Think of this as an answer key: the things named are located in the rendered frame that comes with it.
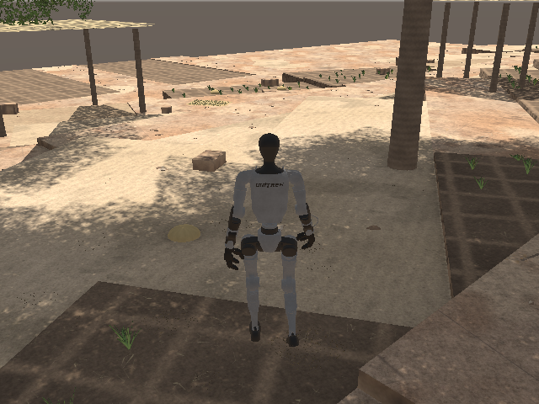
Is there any robot left forearm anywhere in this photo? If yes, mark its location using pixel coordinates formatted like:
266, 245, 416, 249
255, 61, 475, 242
225, 206, 241, 249

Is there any left robot upper arm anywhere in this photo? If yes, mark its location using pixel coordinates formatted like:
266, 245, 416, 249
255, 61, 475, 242
232, 170, 252, 218

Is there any robot left hand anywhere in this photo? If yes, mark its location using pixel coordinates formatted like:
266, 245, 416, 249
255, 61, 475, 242
224, 248, 244, 270

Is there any robot right shin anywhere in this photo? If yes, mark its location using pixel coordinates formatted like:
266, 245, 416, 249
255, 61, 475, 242
284, 279, 297, 336

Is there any robot right forearm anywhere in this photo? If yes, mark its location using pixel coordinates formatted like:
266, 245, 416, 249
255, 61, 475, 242
299, 203, 314, 236

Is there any robot right hand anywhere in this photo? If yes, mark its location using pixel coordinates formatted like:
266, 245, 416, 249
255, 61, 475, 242
296, 232, 315, 249

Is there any robot torso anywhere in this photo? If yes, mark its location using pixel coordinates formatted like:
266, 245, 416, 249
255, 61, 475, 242
250, 166, 289, 253

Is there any right robot upper arm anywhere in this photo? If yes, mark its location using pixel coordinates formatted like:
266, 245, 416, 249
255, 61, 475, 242
287, 169, 308, 215

